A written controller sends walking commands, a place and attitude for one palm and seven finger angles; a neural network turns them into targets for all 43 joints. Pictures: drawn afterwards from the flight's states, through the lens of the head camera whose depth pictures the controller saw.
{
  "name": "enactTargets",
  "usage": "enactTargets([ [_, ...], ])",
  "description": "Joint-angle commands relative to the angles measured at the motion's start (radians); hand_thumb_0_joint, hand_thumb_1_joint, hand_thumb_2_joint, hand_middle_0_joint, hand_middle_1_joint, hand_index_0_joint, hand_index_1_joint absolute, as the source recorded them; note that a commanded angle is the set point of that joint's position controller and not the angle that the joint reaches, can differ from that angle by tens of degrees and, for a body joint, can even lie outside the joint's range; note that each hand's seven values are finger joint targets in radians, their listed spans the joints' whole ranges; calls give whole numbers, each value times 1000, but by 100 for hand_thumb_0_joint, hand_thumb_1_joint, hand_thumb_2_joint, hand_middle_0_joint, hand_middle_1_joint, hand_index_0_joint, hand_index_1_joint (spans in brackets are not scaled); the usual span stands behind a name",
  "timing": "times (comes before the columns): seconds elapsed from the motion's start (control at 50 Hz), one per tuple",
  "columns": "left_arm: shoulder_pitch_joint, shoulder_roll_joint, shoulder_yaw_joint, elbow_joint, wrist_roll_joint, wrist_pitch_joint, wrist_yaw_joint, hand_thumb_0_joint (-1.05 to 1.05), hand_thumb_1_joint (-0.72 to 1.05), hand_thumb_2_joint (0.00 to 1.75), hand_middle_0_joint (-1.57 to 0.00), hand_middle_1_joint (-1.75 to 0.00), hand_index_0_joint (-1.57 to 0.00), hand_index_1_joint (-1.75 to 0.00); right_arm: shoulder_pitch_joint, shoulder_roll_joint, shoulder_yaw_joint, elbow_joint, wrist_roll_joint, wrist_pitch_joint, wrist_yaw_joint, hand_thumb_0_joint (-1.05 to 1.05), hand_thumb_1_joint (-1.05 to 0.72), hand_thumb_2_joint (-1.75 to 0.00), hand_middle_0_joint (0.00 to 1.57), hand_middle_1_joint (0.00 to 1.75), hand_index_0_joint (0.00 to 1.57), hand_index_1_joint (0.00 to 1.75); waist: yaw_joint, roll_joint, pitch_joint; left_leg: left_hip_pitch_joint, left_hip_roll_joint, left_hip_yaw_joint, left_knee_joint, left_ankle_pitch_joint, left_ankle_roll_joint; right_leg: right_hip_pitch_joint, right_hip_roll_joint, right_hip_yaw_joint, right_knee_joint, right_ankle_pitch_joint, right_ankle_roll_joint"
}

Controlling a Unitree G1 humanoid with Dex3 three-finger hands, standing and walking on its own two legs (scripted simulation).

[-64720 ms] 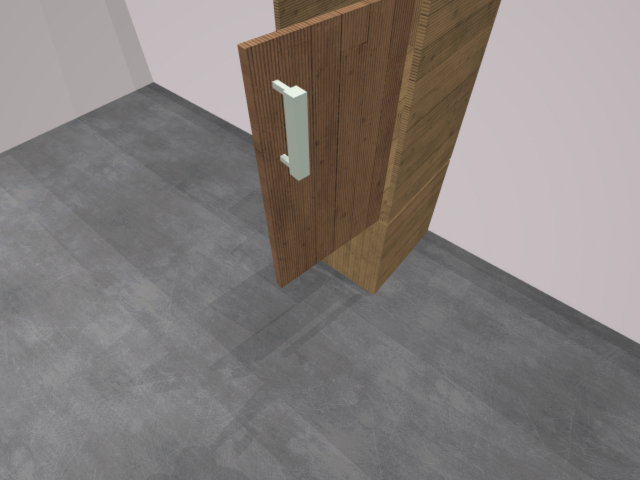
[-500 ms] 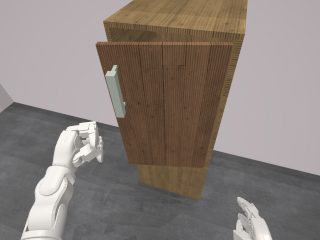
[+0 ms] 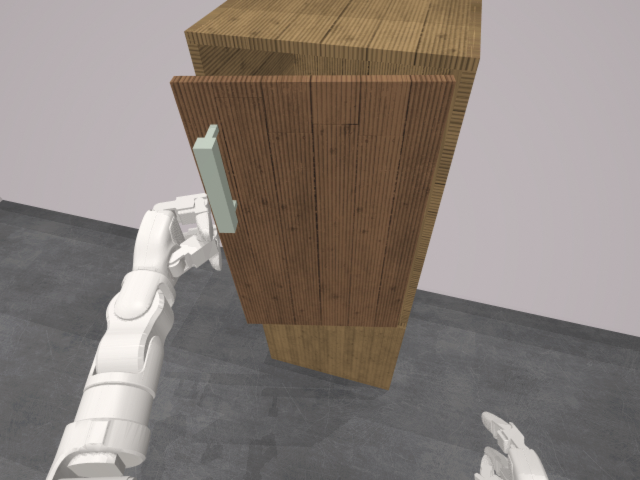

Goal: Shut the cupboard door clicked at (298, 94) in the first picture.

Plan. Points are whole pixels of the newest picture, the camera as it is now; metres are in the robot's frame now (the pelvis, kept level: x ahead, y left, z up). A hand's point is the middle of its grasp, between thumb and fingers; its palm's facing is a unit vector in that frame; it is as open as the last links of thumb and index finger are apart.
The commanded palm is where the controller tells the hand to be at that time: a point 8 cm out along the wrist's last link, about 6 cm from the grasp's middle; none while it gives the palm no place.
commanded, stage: bring the fist close to the handle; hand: left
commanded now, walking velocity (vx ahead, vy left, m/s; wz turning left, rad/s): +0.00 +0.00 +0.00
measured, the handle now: (221, 180) +0.49 +0.17 +0.12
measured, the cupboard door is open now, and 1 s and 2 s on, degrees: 14 11 0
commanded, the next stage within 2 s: push the door shut along its arc in 0.54 s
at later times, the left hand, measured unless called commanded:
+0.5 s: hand (227, 227) +0.39 +0.14 +0.12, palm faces +0.03 -1.00 -0.03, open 3.1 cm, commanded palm +0.36 +0.19 +0.13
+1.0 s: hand (233, 206) +0.43 +0.14 +0.13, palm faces -0.06 -1.00 -0.03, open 3.1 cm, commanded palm +0.42 +0.19 +0.13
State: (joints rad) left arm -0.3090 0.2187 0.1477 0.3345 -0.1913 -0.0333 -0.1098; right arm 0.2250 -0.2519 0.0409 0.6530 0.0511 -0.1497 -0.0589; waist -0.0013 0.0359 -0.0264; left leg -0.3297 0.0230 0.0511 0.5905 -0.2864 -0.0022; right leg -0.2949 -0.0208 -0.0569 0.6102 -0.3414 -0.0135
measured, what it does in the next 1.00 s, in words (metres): stands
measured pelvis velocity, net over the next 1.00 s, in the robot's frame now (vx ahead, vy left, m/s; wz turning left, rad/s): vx -0.01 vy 0.00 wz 0.01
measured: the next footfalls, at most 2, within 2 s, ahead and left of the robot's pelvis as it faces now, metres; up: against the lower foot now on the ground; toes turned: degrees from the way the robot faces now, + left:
none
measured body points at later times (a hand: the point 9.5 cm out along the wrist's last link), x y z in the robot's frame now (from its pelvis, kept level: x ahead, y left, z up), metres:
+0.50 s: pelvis +0.00 -0.01 +0.00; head +0.01 -0.03 +0.45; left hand +0.38 +0.20 +0.13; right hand +0.11 -0.26 -0.11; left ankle +0.01 +0.12 -0.73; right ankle -0.01 -0.11 -0.73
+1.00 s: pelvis -0.01 +0.00 -0.01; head +0.02 -0.01 +0.44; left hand +0.42 +0.20 +0.13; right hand +0.10 -0.25 -0.12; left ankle +0.01 +0.12 -0.73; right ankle -0.01 -0.11 -0.73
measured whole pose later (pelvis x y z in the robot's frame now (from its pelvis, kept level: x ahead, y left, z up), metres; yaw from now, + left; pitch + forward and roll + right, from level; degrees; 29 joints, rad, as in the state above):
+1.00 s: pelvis -0.01 +0.00 -0.01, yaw +0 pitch +5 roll +0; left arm -0.71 0.28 0.19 0.88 -0.17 -0.19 -0.18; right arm 0.28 -0.26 0.03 0.67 0.05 -0.07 -0.05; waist -0.04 0.03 -0.04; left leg -0.44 0.03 0.04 0.64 -0.29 0.00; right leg -0.40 -0.02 -0.06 0.65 -0.34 -0.02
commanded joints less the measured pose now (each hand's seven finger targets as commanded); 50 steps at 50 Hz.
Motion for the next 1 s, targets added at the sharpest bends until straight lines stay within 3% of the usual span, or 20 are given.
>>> enactTargets([
  [0.0,-401,138,46,-153,-5,-78,22,0,90,90,-130,-150,-130,-150,-58,-109,-50,-135,-2,-38,1,0,-90,-90,20,30,20,30,-2,-34,-275,172,-20,-34,-46,269,20,23,23,17,-77,366,1],
  [0.08,-493,130,33,-45,10,-75,45,0,90,90,-130,-150,-130,-150,-44,-114,-49,-124,-1,-13,4,0,-90,-90,20,30,20,30,-21,-73,-220,136,-18,-37,-53,207,23,-15,24,18,-90,301,4],
  [0.12,-592,128,29,-24,13,-89,58,0,90,90,-130,-150,-130,-150,-37,-114,-50,-120,-2,-5,4,0,-90,-90,20,30,20,30,-32,-65,-238,140,-21,-35,-48,177,24,-33,25,25,-94,270,5],
  [0.16,-553,210,108,15,19,-108,67,0,90,90,-130,-150,-130,-150,-26,-122,-53,-122,-10,4,3,0,-90,-90,20,30,20,30,-4,-90,-272,124,-22,-33,-50,186,27,14,23,32,-93,283,4],
  [0.22,-549,186,91,-10,20,-144,54,0,90,90,-130,-150,-130,-150,-25,-110,-55,-135,-8,9,8,0,-90,-90,20,30,20,30,0,-42,-324,140,-24,-20,-43,242,26,46,23,36,-73,364,1],
  [0.3,-486,202,116,-1,6,-162,33,0,90,90,-130,-150,-130,-150,-13,-116,-64,-142,-4,15,13,0,-90,-90,20,30,20,30,10,-71,-324,125,-25,-11,-43,259,30,71,26,40,-75,413,4],
  [0.34,-503,156,70,-14,4,-158,23,0,90,90,-130,-150,-130,-150,-15,-113,-64,-144,0,16,15,0,-90,-90,20,30,20,30,-7,-58,-297,129,-27,-6,-43,244,32,44,29,38,-82,405,7],
  [0.36,-495,187,96,2,5,-155,26,0,90,90,-130,-150,-130,-150,-7,-119,-66,-138,-1,20,12,0,-90,-90,20,30,20,30,-7,-83,-281,116,-26,-10,-43,231,34,45,29,37,-88,382,8],
  [0.4,-536,145,51,-16,1,-149,20,0,90,90,-130,-150,-130,-150,-13,-116,-64,-139,2,20,11,0,-90,-90,20,30,20,30,-21,-45,-264,125,-28,-10,-47,195,34,11,30,40,-98,342,9],
  [0.44,-570,172,68,-3,0,-149,24,0,90,90,-130,-150,-130,-150,-10,-121,-66,-131,2,23,3,0,-90,-90,20,30,20,30,-29,-81,-252,118,-27,-15,-49,171,36,3,32,42,-106,309,11],
  [0.48,-593,156,52,-42,1,-162,28,0,90,90,-130,-150,-130,-150,-14,-116,-66,-135,0,18,1,0,-90,-90,20,30,20,30,-24,-43,-296,145,-29,-18,-48,180,37,11,32,42,-100,309,8],
  [0.64,-591,197,88,56,4,-164,22,0,90,90,-130,-150,-130,-150,-10,-119,-60,-125,-1,22,-1,0,-90,-90,20,30,20,30,-18,-57,-288,119,-31,-21,-45,164,35,10,29,44,-96,303,7],
  [0.66,-591,235,110,85,9,-163,19,0,90,90,-130,-150,-130,-150,-4,-127,-59,-121,-1,28,-4,0,-90,-90,20,30,20,30,-21,-78,-274,105,-31,-21,-44,165,38,16,28,47,-99,303,8],
  [0.72,-704,189,49,107,7,-169,-10,0,90,90,-130,-150,-130,-150,-1,-123,-56,-119,1,31,-5,0,-90,-90,20,30,20,30,-51,-55,-279,118,-31,-27,-35,159,36,-19,30,44,-90,304,7],
  [0.76,-764,226,74,171,5,-175,-19,0,90,90,-130,-150,-130,-150,15,-132,-58,-107,0,35,-11,0,-90,-90,20,30,20,30,-63,-77,-265,107,-30,-32,-27,145,38,-39,31,45,-93,281,8],
  [0.78,-812,207,52,173,2,-183,-28,0,90,90,-130,-150,-130,-150,14,-129,-57,-107,1,32,-11,0,-90,-90,20,30,20,30,-70,-58,-279,114,-31,-35,-27,145,38,-47,30,46,-88,283,7],
  [0.82,-824,220,65,231,3,-193,-41,0,90,90,-130,-150,-130,-150,29,-132,-58,-100,-1,33,-10,0,-90,-90,20,30,20,30,-65,-34,-310,117,-33,-36,-14,170,35,-45,30,46,-72,312,2],
  [0.86,-857,250,87,289,4,-205,-49,0,90,90,-130,-150,-130,-150,52,-139,-59,-89,-4,35,-9,0,-90,-90,20,30,20,30,-73,-75,-307,97,-33,-41,-5,174,38,-49,31,43,-65,316,4],
  [0.94,-942,206,43,341,2,-231,-81,0,90,90,-130,-150,-130,-150,73,-139,-64,-82,-3,31,-3,0,-90,-90,20,30,20,30,-92,-41,-333,112,-33,-44,11,192,35,-87,35,38,-47,336,1],
  [0.98,-983,251,66,396,2,-239,-94,0,90,90,-130,-150,-130,-150,93,-151,-64,-71,-4,34,-5,0,-90,-90,20,30,20,30,-105,-81,-324,83,-31,-50,14,168,38,-98,36,40,-47,311,4],
])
